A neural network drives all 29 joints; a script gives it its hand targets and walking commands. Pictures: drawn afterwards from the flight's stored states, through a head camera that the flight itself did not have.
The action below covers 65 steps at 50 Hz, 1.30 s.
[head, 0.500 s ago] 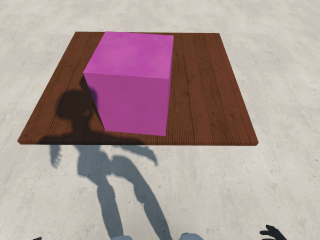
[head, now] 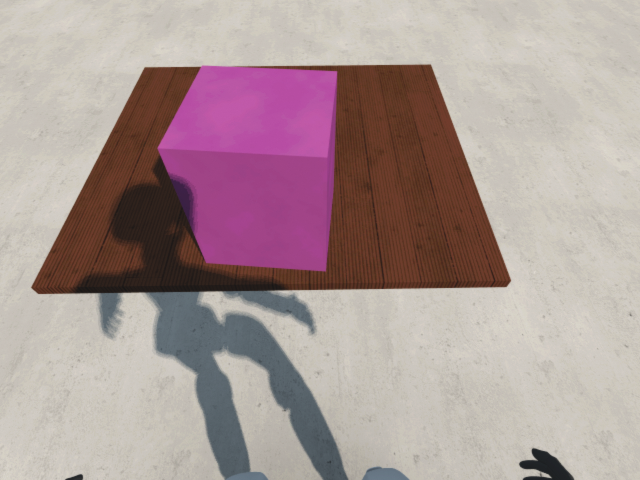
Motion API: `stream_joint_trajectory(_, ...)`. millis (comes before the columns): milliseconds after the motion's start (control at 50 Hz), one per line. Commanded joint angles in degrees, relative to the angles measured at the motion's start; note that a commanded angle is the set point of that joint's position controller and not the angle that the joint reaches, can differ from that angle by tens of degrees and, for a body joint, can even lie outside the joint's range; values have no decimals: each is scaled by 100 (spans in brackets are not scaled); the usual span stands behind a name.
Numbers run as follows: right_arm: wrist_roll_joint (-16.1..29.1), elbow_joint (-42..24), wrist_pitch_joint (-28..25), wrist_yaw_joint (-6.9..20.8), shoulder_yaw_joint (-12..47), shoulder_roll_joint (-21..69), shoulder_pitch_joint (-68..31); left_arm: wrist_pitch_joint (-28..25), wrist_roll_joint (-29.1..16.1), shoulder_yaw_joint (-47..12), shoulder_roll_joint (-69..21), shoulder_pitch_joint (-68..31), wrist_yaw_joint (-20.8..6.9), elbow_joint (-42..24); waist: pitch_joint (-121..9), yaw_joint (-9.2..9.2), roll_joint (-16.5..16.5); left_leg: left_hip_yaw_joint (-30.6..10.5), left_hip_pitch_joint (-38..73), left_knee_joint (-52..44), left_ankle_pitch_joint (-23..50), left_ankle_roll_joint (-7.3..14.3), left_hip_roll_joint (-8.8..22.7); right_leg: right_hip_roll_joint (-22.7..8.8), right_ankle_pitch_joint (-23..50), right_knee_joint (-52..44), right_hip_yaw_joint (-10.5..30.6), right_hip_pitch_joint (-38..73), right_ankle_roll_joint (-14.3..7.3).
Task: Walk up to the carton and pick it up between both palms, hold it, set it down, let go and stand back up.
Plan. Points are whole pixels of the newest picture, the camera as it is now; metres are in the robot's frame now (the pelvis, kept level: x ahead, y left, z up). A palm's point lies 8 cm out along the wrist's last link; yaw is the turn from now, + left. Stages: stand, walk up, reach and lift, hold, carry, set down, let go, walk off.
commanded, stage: walk up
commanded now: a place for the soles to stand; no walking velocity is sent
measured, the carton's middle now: (267, 173) +0.56 +0.10 +0.04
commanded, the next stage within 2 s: none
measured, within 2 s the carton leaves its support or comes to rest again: neither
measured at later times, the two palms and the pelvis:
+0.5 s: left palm out of the picture +0.08 +0.34 -0.09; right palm out of the picture +0.10 -0.30 -0.10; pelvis +0.00 +0.01 +0.00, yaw +0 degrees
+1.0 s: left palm out of the picture +0.08 +0.32 -0.09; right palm out of the picture +0.10 -0.32 -0.10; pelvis +0.00 +0.00 +0.00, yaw -1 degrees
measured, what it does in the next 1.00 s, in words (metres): stands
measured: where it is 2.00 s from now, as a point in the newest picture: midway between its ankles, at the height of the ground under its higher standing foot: outside the picture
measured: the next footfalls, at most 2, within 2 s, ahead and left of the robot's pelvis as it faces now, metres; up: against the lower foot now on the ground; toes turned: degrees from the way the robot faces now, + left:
none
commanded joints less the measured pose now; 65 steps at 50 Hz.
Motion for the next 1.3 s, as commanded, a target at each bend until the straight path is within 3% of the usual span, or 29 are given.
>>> stream_joint_trajectory(0,-103,-84,-229,-57,-676,-1619,425,-19,-143,72,1045,-388,53,-312,-1102,-450,432,-2156,1195,-2183,684,1183,1638,125,749,630,-296,-1264,-239)
stream_joint_trajectory(40,-73,-156,-244,-12,-657,-1609,-9,14,-112,140,1223,-59,58,-206,-789,-216,428,-2374,648,-2266,1257,1659,2241,-77,-1357,1194,-662,-959,-217)
stream_joint_trajectory(100,-40,-242,-186,-7,-581,-1457,-530,-90,-123,172,1166,546,-29,27,-871,190,616,-1071,276,-1343,2049,1003,1370,-228,167,-782,-782,166,-312)
stream_joint_trajectory(120,-42,-305,-124,10,-542,-1305,-485,-181,-104,227,1303,744,1,76,-1115,185,460,-639,239,-696,1857,658,855,-259,1393,-1181,-311,473,-419)
stream_joint_trajectory(160,25,-490,-4,28,-522,-1009,-417,-232,25,356,1854,571,47,5,-1077,76,-731,-435,-805,703,-202,107,-161,-1346,1570,-1858,2631,709,-1174)
stream_joint_trajectory(200,-27,-470,35,-4,-591,-1169,-425,-221,43,380,1968,411,71,-105,-930,94,-799,-978,-1119,1072,-1688,117,-234,-1713,1414,-1926,3339,726,-1679)
stream_joint_trajectory(280,-35,-315,-68,-15,-642,-1129,-22,-174,-28,290,1596,37,120,-187,-962,-124,-962,-834,-374,-90,-550,192,-131,-1363,2674,-1472,2468,362,-1284)
stream_joint_trajectory(320,-67,-80,-138,-23,-685,-1162,497,-103,-79,191,1377,-459,82,-299,-1001,-544,-605,-876,1158,-1345,289,373,44,-885,2303,-862,1434,-884,-868)
stream_joint_trajectory(360,-163,-61,-233,-55,-734,-1715,633,-37,-131,52,886,-382,90,-345,-898,-554,777,-2623,1452,-2632,33,1070,1756,307,-525,819,-370,-1833,-236)
stream_joint_trajectory(380,-132,-116,-236,-17,-722,-1705,371,1,-67,133,1228,-222,123,-259,-751,-443,306,-2793,1017,-2700,129,1388,2183,75,-1252,1313,-441,-1610,-222)
stream_joint_trajectory(460,-116,-231,-222,2,-614,-1414,-71,-59,-111,182,1235,294,-2,-107,-542,-147,784,-1678,544,-2061,1547,1282,1633,-320,-1094,641,-740,-819,-212)
stream_joint_trajectory(520,-32,-312,-147,26,-583,-1375,-338,-168,-111,176,1144,749,11,88,-991,120,763,-827,389,-989,2497,866,1088,-178,723,-1082,-910,337,-305)
stream_joint_trajectory(540,4,-376,-112,33,-573,-1257,-325,-207,-73,217,1274,783,40,117,-1148,79,495,-576,256,-472,2241,593,788,-205,1844,-1131,-466,575,-422)
stream_joint_trajectory(580,61,-543,-23,34,-543,-1012,-272,-239,20,340,1854,579,79,-20,-1096,5,-625,-422,-584,658,166,123,-65,-1309,1825,-1705,2328,530,-1182)
stream_joint_trajectory(620,-9,-526,14,10,-604,-1154,-369,-213,45,374,1977,435,81,-78,-924,78,-739,-898,-985,1051,-1730,157,-286,-1749,1515,-1898,3286,589,-1751)
stream_joint_trajectory(680,-7,-381,-67,-11,-628,-1132,-33,-183,-10,306,1670,105,121,-143,-879,-112,-936,-885,-580,162,-749,204,-143,-1471,2395,-1535,2663,391,-1420)
stream_joint_trajectory(720,-42,-114,-145,-12,-668,-1155,537,-103,-72,194,1435,-385,82,-244,-896,-535,-597,-839,1068,-1316,218,350,24,-929,2293,-964,1492,-903,-902)
stream_joint_trajectory(760,-143,-101,-237,-48,-741,-1721,715,-40,-136,47,923,-359,82,-315,-920,-584,779,-2588,1473,-2559,187,982,1684,248,-22,747,-321,-1782,-240)
stream_joint_trajectory(780,-120,-178,-239,-15,-725,-1737,401,9,-70,134,1223,-155,107,-226,-786,-410,397,-2751,969,-2630,207,1388,2168,61,-1214,1213,-448,-1497,-214)
stream_joint_trajectory(840,-84,-269,-233,7,-635,-1484,-92,-40,-113,179,1272,264,2,-99,-458,-104,588,-1969,345,-2283,881,1420,1883,-317,-1184,873,-725,-843,-225)
stream_joint_trajectory(900,-54,-328,-176,22,-581,-1394,-337,-143,-112,185,1162,747,-16,110,-912,138,815,-971,213,-1210,2188,917,1167,-181,452,-899,-904,359,-297)
stream_joint_trajectory(940,43,-451,-103,32,-544,-1128,-216,-213,-27,277,1524,754,47,110,-1169,59,-217,-371,-64,102,1722,370,462,-674,2204,-1322,569,664,-644)
stream_joint_trajectory(960,57,-534,-53,31,-541,-1030,-250,-240,23,326,1798,587,68,29,-1097,6,-619,-376,-539,598,550,127,15,-1253,2114,-1659,2122,607,-1073)
stream_joint_trajectory(1000,12,-524,2,3,-585,-1128,-323,-215,29,358,1958,426,72,-39,-931,64,-785,-858,-961,974,-1734,140,-284,-1732,2027,-1825,3179,640,-1715)
stream_joint_trajectory(1100,-22,-141,-126,-12,-646,-1096,420,-104,-72,226,1515,-338,78,-198,-850,-460,-688,-712,769,-1116,163,298,-101,-1050,2311,-1191,1715,-625,-998)
stream_joint_trajectory(1140,-140,-42,-237,-47,-747,-1690,790,-58,-146,42,930,-520,58,-303,-976,-665,629,-2314,1557,-2413,119,812,1319,156,985,611,-8,-1687,-300)
stream_joint_trajectory(1160,-130,-134,-245,-37,-716,-1727,504,11,-102,95,1097,-284,90,-224,-795,-455,492,-2705,1070,-2714,126,1205,2043,149,-1034,974,-377,-1559,-215)
stream_joint_trajectory(1180,-117,-171,-241,0,-707,-1692,262,21,-89,150,1279,-47,86,-142,-645,-320,334,-2692,734,-2712,111,1454,2177,-32,-1218,1300,-443,-1316,-223)
stream_joint_trajectory(1280,-64,-261,-194,20,-577,-1446,-293,-107,-108,194,1172,615,-32,121,-809,107,834,-1090,191,-1477,1893,1017,1286,-186,-50,-594,-955,177,-278)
